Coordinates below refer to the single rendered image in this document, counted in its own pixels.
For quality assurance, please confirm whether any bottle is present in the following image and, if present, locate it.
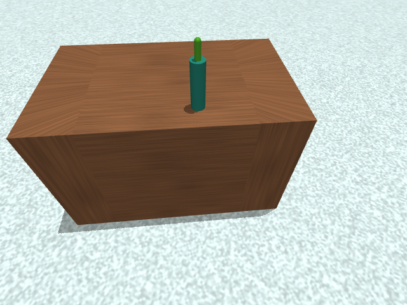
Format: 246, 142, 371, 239
190, 37, 206, 111

